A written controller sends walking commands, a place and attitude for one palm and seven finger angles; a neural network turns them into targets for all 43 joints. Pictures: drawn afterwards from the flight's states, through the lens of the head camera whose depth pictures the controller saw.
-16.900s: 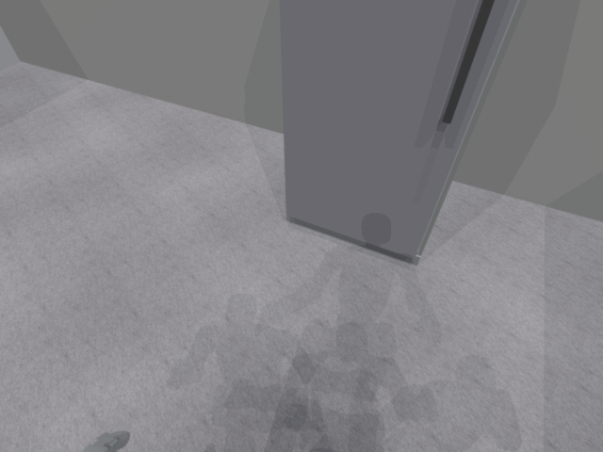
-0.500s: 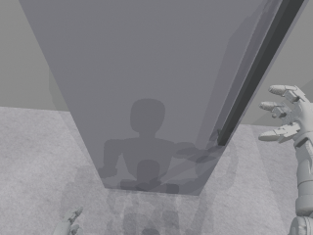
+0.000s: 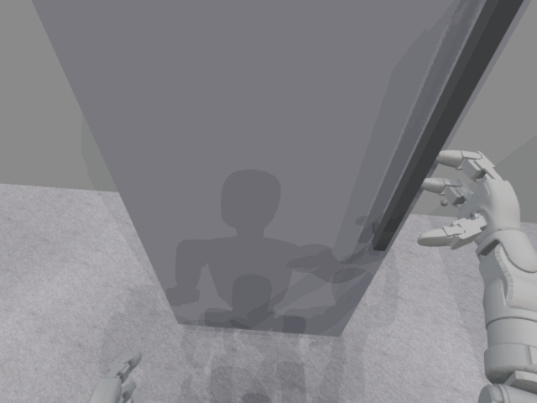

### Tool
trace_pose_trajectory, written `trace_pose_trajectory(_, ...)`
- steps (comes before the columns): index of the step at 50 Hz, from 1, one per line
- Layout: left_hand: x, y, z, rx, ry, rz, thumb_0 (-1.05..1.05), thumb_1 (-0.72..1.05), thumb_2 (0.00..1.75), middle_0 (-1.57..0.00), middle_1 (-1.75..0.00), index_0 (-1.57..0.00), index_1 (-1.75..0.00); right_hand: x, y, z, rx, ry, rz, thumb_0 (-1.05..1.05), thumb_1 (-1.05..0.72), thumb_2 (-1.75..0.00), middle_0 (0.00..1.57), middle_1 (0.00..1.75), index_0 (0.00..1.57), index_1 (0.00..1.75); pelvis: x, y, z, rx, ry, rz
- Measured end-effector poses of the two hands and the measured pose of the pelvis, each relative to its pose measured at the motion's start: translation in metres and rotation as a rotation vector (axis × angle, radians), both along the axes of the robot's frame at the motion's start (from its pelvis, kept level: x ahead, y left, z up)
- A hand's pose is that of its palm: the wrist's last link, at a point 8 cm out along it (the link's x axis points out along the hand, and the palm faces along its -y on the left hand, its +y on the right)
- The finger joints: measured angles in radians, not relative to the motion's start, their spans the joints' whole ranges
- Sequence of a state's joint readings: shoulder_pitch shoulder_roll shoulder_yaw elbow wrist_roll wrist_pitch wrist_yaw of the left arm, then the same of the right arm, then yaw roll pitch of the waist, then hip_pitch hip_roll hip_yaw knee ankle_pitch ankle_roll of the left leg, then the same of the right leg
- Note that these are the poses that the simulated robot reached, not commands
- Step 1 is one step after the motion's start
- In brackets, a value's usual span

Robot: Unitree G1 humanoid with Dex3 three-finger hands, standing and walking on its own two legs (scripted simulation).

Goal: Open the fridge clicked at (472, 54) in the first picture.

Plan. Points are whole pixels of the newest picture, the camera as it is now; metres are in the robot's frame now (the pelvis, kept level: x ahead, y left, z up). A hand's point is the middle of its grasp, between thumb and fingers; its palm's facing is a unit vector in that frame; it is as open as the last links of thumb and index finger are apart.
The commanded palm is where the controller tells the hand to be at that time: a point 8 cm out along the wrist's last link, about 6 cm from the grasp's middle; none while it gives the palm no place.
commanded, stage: feel for the door with the fingertips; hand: right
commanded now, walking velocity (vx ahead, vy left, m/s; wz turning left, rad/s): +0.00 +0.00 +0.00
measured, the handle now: (421, 145) +0.45 -0.17 +0.19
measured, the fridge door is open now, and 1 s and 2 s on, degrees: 0 0 0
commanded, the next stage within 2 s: slide the fingers in behind the handle in 0.60 s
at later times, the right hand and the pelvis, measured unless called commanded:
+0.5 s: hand (439, 192) +0.40 -0.20 +0.15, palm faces +0.00 +1.00 +0.00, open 14.0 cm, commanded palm +0.37 -0.25 +0.15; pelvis -0.01 +0.01 +0.00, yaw -1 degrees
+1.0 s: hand (442, 188) +0.40 -0.20 +0.15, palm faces -0.02 +1.00 +0.01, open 13.7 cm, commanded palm +0.38 -0.26 +0.15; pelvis -0.02 +0.00 +0.00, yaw +0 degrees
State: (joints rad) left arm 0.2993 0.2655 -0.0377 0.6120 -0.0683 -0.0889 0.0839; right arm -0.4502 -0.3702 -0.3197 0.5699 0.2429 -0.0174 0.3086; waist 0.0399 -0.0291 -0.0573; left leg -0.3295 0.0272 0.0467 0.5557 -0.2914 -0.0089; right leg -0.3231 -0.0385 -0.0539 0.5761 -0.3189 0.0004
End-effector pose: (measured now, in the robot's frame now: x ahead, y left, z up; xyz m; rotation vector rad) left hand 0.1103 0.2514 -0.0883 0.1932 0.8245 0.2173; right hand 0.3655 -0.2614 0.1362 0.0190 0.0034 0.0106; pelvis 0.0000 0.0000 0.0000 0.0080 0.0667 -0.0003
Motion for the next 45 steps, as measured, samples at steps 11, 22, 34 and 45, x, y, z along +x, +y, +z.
trace_pose_trajectory(11,0.01,-0.003,0.0,-0.007,-0.01,-0.026,0.01,0.9,0.9,-0.2,-0.3,-0.2,-0.3,0.001,0.004,0.013,-0.019,-0.019,-0.019,-0.02,0.5,-0.3,0.3,1.2,0.3,1.2,-0.002,0.004,0.001,0.0,-0.012,-0.01)
trace_pose_trajectory(22,-0.005,0.009,-0.002,0.013,0.03,-0.005,0.01,0.9,0.9,-0.2,-0.3,-0.2,-0.3,0.007,0.007,0.01,-0.013,-0.002,-0.014,-0.02,0.5,-0.3,0.3,1.2,0.3,1.2,-0.006,0.006,0.0,-0.001,-0.009,-0.011)
trace_pose_trajectory(34,-0.032,0.014,-0.008,0.02,0.095,0.026,0.01,0.9,0.9,-0.2,-0.3,-0.2,-0.3,0.016,0.005,0.013,-0.016,-0.015,-0.001,-0.02,0.5,-0.3,0.34,1.23,0.34,1.22,-0.01,0.007,-0.001,0.0,0.0,-0.007)
trace_pose_trajectory(45,-0.047,0.011,-0.012,0.013,0.123,0.03,0.01,0.9,0.9,-0.2,-0.3,-0.2,-0.3,0.018,0.004,0.012,-0.012,-0.02,0.0,-0.02,0.5,-0.3,0.36,1.25,0.36,1.23,-0.016,0.004,-0.002,0.002,0.013,-0.005)
